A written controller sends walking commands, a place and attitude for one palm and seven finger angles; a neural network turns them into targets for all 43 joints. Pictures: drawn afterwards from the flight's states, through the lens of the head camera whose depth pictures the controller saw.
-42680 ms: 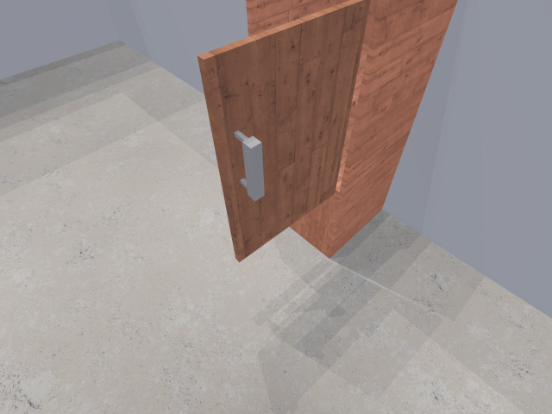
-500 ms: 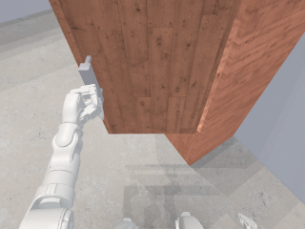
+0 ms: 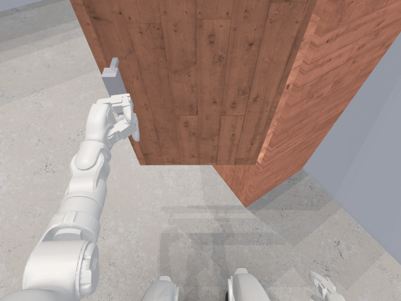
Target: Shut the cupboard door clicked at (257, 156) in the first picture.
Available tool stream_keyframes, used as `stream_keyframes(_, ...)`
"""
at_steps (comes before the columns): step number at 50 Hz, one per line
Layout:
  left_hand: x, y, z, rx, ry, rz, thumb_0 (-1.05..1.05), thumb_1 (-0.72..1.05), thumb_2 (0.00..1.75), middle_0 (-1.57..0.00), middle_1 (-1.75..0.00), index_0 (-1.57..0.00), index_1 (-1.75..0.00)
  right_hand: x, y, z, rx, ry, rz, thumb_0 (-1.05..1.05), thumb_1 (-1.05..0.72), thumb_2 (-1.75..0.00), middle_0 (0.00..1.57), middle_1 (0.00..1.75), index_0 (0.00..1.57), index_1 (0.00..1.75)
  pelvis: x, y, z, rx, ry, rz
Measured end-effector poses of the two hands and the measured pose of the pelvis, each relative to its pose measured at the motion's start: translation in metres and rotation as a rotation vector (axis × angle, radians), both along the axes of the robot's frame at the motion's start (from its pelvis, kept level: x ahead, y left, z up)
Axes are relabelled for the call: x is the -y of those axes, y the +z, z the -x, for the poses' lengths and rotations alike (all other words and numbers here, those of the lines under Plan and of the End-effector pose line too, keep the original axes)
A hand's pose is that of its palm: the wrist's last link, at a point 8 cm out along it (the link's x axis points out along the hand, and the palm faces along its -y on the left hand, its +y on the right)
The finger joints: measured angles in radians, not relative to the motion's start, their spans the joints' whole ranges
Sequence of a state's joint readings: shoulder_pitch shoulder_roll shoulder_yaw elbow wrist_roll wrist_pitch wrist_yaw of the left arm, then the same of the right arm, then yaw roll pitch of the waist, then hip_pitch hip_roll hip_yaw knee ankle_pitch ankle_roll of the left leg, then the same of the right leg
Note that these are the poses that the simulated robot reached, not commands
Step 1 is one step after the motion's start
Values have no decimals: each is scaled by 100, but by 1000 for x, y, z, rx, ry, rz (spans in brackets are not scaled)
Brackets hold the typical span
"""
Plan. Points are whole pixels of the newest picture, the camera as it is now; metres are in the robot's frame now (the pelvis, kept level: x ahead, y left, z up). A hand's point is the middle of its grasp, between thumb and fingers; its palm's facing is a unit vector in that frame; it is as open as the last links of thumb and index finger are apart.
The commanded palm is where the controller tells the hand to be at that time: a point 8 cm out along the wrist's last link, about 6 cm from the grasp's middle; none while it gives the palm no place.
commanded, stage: push the door shut along its arc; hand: left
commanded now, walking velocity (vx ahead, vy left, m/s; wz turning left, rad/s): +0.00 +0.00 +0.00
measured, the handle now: (122, 93) +0.53 +0.18 +0.09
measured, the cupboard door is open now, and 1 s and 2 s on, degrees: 57 41 29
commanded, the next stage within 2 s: pull the fist back off the door in 1.56 s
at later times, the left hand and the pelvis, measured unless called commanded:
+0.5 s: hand (140, 102) +0.50 +0.13 +0.09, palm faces -0.19 -0.98 -0.04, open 3.1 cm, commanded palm +0.49 +0.18 +0.08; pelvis +0.00 +0.00 -0.01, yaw +0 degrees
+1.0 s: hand (160, 82) +0.56 +0.10 +0.09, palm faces -0.33 -0.94 -0.03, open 3.1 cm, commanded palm +0.56 +0.15 +0.08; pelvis +0.00 +0.01 -0.03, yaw -2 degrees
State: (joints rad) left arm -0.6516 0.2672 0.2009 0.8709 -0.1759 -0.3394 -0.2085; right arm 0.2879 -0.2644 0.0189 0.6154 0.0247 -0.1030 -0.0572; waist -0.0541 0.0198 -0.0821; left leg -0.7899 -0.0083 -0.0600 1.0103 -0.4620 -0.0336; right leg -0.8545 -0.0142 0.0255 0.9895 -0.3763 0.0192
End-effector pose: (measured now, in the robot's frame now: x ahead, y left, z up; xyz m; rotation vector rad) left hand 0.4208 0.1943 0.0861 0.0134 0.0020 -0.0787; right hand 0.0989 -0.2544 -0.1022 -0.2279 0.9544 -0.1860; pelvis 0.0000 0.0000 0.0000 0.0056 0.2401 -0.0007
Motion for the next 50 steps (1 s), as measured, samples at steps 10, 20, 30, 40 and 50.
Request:
stream_keyframes(10, -3, 4, -34, -8, -43, -18, 2, 90, 90, -131, -150, -130, -150, 0, -13, 32, -97, -39, -5, 1, -90, -89, 20, 30, 20, 30, -4, -8, -1, -48, -11, 1)
stream_keyframes(20, 2, 3, -53, -24, -84, -6, 2, 90, 90, -130, -150, -131, -150, 5, -16, 65, -196, -69, 8, 1, -90, -89, 20, 30, 20, 30, -4, -11, 0, -70, -8, 7)
stream_keyframes(30, 15, 4, -77, -38, -156, -29, 2, 90, 90, -130, -150, -130, -150, 11, -18, 83, -235, -91, 33, 0, -90, -89, 20, 30, 20, 30, -4, -17, 4, -106, -3, 17)
stream_keyframes(40, 31, 5, -109, -44, -192, -16, 2, 90, 90, -130, -150, -129, -150, 8, -22, 99, -263, -131, 30, 0, -90, -89, 20, 30, 20, 30, -4, -25, 5, -151, -19, 18)
stream_keyframes(50, 41, 6, -133, -72, -253, -27, 2, 90, 90, -130, -150, -129, -150, 1, -26, 120, -327, -166, 23, 0, -90, -89, 20, 30, 20, 30, -6, -30, 3, -183, -25, 25)
